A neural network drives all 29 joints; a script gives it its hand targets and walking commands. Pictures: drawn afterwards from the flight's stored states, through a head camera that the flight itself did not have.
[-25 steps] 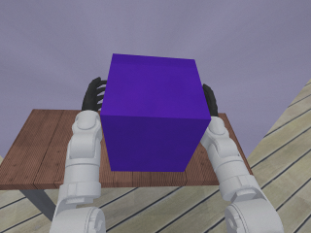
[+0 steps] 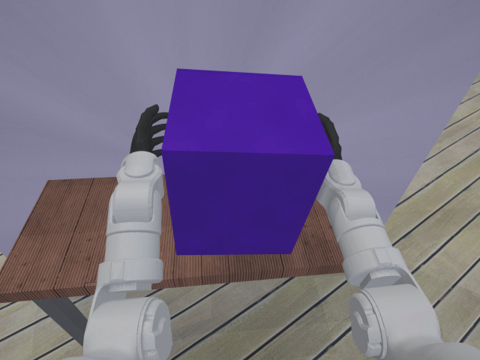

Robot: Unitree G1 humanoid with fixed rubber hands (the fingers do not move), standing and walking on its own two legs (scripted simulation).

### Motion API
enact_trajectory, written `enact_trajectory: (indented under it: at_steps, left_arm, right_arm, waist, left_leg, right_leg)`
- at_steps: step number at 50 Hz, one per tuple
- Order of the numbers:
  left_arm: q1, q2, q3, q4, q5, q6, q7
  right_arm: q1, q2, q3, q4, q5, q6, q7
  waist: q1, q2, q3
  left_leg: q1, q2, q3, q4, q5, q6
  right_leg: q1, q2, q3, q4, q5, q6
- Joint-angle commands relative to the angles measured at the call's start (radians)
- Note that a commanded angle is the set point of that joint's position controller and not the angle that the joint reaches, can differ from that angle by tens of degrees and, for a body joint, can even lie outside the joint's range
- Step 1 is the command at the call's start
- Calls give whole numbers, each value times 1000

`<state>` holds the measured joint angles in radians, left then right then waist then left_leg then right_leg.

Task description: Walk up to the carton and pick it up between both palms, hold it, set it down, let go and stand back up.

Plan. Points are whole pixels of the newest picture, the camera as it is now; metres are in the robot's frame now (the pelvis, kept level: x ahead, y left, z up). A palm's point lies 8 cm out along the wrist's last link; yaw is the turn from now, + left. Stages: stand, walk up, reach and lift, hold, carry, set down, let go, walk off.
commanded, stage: reach and lift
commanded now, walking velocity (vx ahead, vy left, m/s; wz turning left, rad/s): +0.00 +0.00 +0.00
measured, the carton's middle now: (237, 167) +0.38 -0.02 +0.14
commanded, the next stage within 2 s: hold in 0.92 s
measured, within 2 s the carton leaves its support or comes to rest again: neither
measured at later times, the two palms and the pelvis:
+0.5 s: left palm (134, 144) +0.38 +0.15 +0.20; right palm (322, 146) +0.38 -0.15 +0.19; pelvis +0.00 +0.00 +0.00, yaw +1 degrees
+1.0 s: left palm (131, 136) +0.38 +0.15 +0.22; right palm (325, 135) +0.38 -0.15 +0.21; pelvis +0.01 +0.00 +0.00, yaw +1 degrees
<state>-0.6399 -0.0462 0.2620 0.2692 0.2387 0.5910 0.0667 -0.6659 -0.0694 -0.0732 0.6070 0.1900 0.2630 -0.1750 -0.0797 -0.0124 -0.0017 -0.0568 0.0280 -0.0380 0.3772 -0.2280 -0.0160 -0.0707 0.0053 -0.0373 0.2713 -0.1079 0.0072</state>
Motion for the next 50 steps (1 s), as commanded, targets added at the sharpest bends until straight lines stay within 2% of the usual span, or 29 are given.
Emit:
enact_trajectory:
  at_steps: [1,4,5,7,8,10,12,13,14,17,19,20,21,24,28,29,32,35,39,47,50]
  left_arm:
    - [-618,-646,-526,-66,-144,-48,-141]
    - [-654,-625,-463,13,-125,-41,-158]
    - [-680,-623,-463,-11,-129,-44,-160]
    - [-734,-634,-499,-76,-157,-53,-155]
    - [-733,-632,-505,-61,-159,-49,-153]
    - [-706,-608,-470,1,-137,-35,-161]
    - [-734,-599,-445,-9,-128,-34,-172]
    - [-734,-613,-445,-15,-128,-33,-174]
    - [-737,-619,-462,-28,-133,-32,-172]
    - [-722,-617,-469,-49,-135,-26,-174]
    - [-735,-612,-457,-28,-133,-21,-171]
    - [-749,-614,-450,-18,-127,-18,-170]
    - [-749,-637,-466,-15,-139,-17,-165]
    - [-772,-638,-475,-39,-148,-17,-152]
    - [-756,-668,-519,-82,-166,-7,-140]
    - [-750,-667,-524,-100,-165,-3,-138]
    - [-733,-643,-488,-70,-141,15,-142]
    - [-705,-647,-481,-80,-135,28,-150]
    - [-730,-636,-484,-103,-131,39,-154]
    - [-764,-630,-484,-124,-153,48,-154]
    - [-784,-623,-471,-98,-140,59,-158]
  right_arm:
    - [-878,695,463,-426,70,-56,67]
    - [-918,703,421,-374,46,-31,62]
    - [-893,711,401,-347,42,-26,64]
    - [-923,737,428,-392,71,-30,62]
    - [-925,734,441,-379,80,-20,58]
    - [-897,710,417,-326,67,7,45]
    - [-889,710,389,-293,61,14,48]
    - [-916,712,394,-321,71,7,50]
    - [-917,706,399,-328,78,6,51]
    - [-893,704,417,-331,102,17,41]
    - [-904,683,396,-310,94,25,44]
    - [-934,681,387,-316,96,22,50]
    - [-959,684,387,-340,95,13,57]
    - [-946,684,390,-308,100,17,64]
    - [-960,666,414,-372,145,18,61]
    - [-941,663,419,-361,152,25,60]
    - [-930,647,411,-330,149,41,59]
    - [-944,645,427,-370,166,37,54]
    - [-935,649,425,-361,174,53,48]
    - [-975,667,442,-401,190,68,38]
    - [-975,660,420,-352,178,80,38]
  waist:
    - [-1,-9,-438]
    - [12,-28,-370]
    - [7,-21,-382]
    - [4,1,-478]
    - [-5,6,-471]
    - [-16,-1,-401]
    - [-17,4,-391]
    - [-7,10,-415]
    - [-16,36,-437]
    - [-29,32,-445]
    - [-25,29,-417]
    - [-14,39,-413]
    - [-17,52,-431]
    - [-26,38,-446]
    - [-22,77,-494]
    - [-32,83,-481]
    - [-24,60,-413]
    - [-17,45,-439]
    - [-20,56,-422]
    - [-8,43,-456]
    - [-15,53,-399]
  left_leg:
    - [6,-79,15,-31,284,-6]
    - [-83,-89,28,-79,106,21]
    - [-80,-87,30,-86,95,20]
    - [-41,-87,22,-54,190,14]
    - [-28,-89,20,-47,225,6]
    - [-46,-90,20,-62,172,9]
    - [-66,-89,23,-77,135,10]
    - [-55,-88,21,-72,154,7]
    - [-36,-88,18,-63,197,-1]
    - [6,-89,14,-38,284,-15]
    - [0,-83,9,-49,258,-21]
    - [-9,-82,12,-56,227,-20]
    - [0,-77,9,-52,241,-25]
    - [44,-70,-1,-35,294,-32]
    - [85,-67,-7,-4,406,-47]
    - [92,-65,-11,2,425,-53]
    - [66,-66,-7,-13,382,-44]
    - [76,-69,-5,-6,426,-39]
    - [77,-71,-1,-7,420,-48]
    - [62,-81,2,-10,384,-32]
    - [43,-77,6,-23,347,-32]
  right_leg:
    - [236,52,-2,21,273,40]
    - [214,35,7,3,142,45]
    - [210,34,5,5,126,46]
    - [231,39,5,29,213,44]
    - [232,41,3,28,247,50]
    - [226,42,3,12,211,52]
    - [220,36,3,6,162,48]
    - [221,37,0,12,172,46]
    - [226,43,-2,16,198,45]
    - [239,54,-10,20,275,50]
    - [205,61,-19,8,191,37]
    - [184,61,-20,3,145,36]
    - [173,63,-20,5,129,29]
    - [149,72,-27,2,149,24]
    - [165,79,-15,9,211,21]
    - [153,83,-20,11,212,21]
    - [151,76,-17,-1,178,24]
    - [187,78,-10,8,243,29]
    - [187,82,-10,6,234,25]
    - [207,75,-3,10,258,35]
    - [183,75,-9,1,204,32]
